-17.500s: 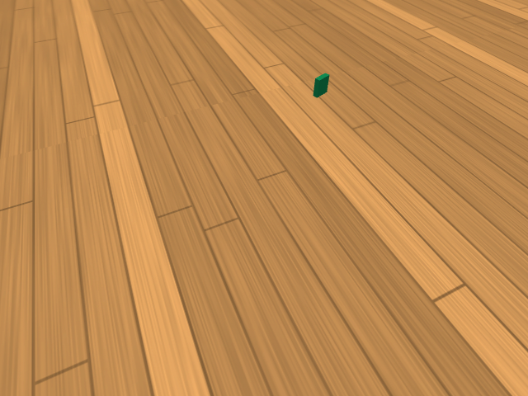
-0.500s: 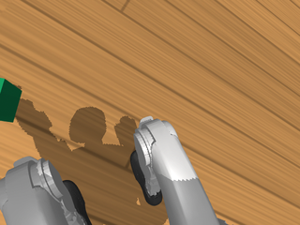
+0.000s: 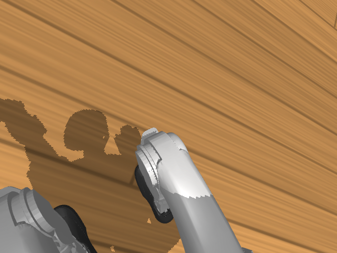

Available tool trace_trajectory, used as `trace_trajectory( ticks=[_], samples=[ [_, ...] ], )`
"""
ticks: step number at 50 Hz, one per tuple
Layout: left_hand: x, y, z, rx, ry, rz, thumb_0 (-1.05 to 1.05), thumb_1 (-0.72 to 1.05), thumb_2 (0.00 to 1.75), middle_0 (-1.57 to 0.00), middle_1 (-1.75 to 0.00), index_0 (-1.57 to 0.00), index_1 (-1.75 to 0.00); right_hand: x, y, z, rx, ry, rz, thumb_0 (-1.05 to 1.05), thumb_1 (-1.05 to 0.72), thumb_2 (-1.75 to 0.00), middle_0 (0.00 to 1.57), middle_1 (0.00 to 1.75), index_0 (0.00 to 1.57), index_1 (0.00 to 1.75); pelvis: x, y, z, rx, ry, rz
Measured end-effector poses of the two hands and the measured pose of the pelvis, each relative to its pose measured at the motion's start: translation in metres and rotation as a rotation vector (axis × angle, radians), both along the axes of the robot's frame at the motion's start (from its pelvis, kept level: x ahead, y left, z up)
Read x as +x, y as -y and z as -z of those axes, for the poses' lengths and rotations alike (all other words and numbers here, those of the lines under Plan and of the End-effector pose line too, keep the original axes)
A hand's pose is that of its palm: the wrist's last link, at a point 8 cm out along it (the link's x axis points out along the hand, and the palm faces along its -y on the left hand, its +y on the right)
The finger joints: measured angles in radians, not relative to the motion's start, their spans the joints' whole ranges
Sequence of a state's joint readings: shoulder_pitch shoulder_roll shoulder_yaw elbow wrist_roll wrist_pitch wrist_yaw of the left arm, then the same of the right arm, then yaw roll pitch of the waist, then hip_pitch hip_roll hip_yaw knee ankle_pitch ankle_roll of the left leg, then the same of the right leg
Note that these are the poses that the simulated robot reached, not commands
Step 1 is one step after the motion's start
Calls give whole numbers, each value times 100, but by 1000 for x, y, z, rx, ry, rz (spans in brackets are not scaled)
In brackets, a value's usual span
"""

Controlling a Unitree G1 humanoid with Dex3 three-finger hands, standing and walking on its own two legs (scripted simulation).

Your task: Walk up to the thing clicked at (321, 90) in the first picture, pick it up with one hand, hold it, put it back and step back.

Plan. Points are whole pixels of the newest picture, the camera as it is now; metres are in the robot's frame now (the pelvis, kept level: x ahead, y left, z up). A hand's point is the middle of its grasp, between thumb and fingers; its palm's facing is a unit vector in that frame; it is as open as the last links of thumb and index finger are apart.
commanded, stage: approach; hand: left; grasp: from the side
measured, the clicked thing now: out of the picture +0.48 +0.28 -0.28
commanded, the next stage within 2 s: rest palm in 0.12 s
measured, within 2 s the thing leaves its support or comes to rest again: neither
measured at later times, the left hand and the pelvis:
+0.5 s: hand out of the picture +0.48 +0.30 -0.19, palm faces -0.14 -0.40 -0.90, open 13.2 cm; pelvis +0.00 +0.00 +0.00, yaw +0 degrees
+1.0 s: hand out of the picture +0.49 +0.30 -0.23, palm faces -0.10 -0.40 -0.91, open 12.5 cm; pelvis +0.00 +0.01 -0.01, yaw -2 degrees
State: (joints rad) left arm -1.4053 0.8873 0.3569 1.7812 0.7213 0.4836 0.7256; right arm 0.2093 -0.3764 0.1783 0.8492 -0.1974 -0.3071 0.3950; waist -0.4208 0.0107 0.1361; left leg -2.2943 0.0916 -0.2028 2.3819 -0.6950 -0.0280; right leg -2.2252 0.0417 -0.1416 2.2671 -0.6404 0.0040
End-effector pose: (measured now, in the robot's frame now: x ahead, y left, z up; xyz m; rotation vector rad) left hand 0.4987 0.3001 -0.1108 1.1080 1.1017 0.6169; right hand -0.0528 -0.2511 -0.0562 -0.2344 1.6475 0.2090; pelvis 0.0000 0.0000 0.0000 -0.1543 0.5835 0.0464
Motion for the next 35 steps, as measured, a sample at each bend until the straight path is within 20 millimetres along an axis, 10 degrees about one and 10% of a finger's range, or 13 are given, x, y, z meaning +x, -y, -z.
trace_trajectory(
  ticks=[11,23,35],
  samples=[
    [-40,-14,19,-53,-42,-40,1,-27,74,-32,-79,-32,-80,19,-6,17,20,47,-27,0,-92,-90,20,30,20,30,-7,-1,3,6,21,-8],
    [-22,-8,16,-33,-16,18,1,-33,80,-29,-78,-27,-80,32,-4,13,-4,88,-62,0,-92,-90,19,30,20,30,-2,-4,4,-10,22,-14],
    [-19,10,58,-40,-24,1,1,-31,79,-31,-76,-29,-79,13,-6,-3,11,-5,-95,0,-92,-90,19,30,20,30,-4,-1,6,-21,40,1]
  ],
)
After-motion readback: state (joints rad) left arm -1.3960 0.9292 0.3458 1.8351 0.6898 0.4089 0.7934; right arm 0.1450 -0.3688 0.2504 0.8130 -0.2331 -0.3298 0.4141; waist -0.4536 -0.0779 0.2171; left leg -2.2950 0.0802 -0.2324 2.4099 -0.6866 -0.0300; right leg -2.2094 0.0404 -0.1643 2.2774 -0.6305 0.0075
